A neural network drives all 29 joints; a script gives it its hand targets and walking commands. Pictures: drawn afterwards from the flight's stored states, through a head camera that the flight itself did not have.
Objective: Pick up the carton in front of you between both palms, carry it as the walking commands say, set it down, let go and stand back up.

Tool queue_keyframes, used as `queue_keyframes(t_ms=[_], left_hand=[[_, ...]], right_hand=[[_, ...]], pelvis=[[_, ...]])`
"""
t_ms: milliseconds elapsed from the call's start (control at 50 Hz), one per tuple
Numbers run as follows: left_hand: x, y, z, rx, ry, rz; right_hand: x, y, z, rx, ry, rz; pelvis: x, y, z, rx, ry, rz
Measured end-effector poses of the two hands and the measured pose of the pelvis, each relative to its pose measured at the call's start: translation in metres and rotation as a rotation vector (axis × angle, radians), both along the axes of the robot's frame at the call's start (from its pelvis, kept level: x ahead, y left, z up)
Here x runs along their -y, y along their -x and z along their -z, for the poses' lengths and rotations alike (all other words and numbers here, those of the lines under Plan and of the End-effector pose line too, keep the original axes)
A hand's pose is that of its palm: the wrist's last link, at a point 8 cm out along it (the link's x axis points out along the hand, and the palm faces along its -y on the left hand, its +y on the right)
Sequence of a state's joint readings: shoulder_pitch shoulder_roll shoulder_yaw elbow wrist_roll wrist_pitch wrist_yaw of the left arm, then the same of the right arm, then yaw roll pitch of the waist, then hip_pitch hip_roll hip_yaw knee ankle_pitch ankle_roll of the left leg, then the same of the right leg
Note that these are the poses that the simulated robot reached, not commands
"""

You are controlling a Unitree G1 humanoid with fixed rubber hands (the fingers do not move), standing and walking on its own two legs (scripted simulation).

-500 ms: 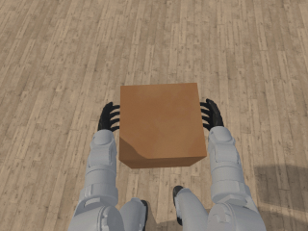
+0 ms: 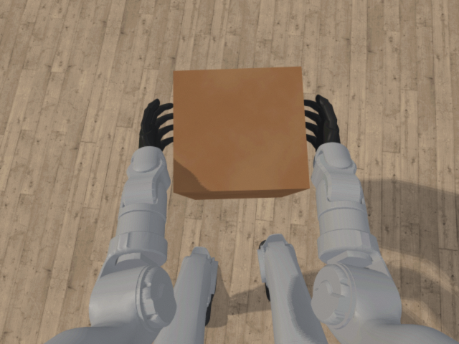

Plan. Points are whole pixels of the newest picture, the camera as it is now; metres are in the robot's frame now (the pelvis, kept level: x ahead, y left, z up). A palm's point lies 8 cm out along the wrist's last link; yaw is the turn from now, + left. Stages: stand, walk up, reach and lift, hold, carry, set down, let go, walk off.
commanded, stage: set down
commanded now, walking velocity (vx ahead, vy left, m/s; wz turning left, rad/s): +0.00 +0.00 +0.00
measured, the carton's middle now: (237, 146) +0.45 -0.03 -0.16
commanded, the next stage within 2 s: none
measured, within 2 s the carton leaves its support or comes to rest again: rests again in 1.44 s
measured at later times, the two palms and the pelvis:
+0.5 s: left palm (172, 150) +0.47 +0.12 -0.24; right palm (301, 152) +0.45 -0.17 -0.24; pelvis -0.03 +0.00 -0.13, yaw +2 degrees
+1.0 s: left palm (185, 155) +0.50 +0.12 -0.38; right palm (292, 156) +0.47 -0.18 -0.37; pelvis -0.04 +0.01 -0.21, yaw +2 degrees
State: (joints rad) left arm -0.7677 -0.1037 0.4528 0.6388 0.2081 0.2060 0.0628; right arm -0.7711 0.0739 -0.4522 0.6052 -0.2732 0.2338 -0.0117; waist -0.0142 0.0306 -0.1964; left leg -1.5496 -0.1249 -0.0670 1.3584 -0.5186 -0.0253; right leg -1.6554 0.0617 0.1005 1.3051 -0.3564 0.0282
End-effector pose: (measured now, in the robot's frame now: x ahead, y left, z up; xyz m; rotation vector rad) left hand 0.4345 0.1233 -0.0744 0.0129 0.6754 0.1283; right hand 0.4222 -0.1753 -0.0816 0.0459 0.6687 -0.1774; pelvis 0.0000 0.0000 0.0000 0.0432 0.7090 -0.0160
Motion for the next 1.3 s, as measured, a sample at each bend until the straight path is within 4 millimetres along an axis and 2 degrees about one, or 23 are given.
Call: queue_keyframes(t_ms=[340,880,980,1140,1300], left_hand=[[-0.002,-0.028,0.113,-0.003,-0.008,0.026],[0.003,-0.064,0.285,-0.062,-0.010,0.087],[0.002,-0.066,0.303,-0.072,-0.004,0.097],[0.003,-0.070,0.305,-0.077,-0.014,0.108],[0.002,-0.064,0.313,-0.103,-0.025,0.119]], right_hand=[[-0.002,-0.020,0.117,-0.006,0.003,0.012],[0.003,-0.047,0.278,-0.068,0.051,0.026],[0.003,-0.051,0.289,-0.078,0.059,0.028],[0.004,-0.053,0.293,-0.084,0.052,0.038],[0.004,-0.047,0.302,-0.114,0.052,0.008]], pelvis=[[0.006,0.020,0.091,-0.103,-0.013,-0.015],[-0.006,0.040,0.202,-0.067,0.017,-0.066],[-0.006,0.036,0.213,-0.043,0.033,-0.074],[-0.008,0.033,0.220,-0.037,0.041,-0.077],[-0.008,0.036,0.224,-0.016,0.040,-0.083]])
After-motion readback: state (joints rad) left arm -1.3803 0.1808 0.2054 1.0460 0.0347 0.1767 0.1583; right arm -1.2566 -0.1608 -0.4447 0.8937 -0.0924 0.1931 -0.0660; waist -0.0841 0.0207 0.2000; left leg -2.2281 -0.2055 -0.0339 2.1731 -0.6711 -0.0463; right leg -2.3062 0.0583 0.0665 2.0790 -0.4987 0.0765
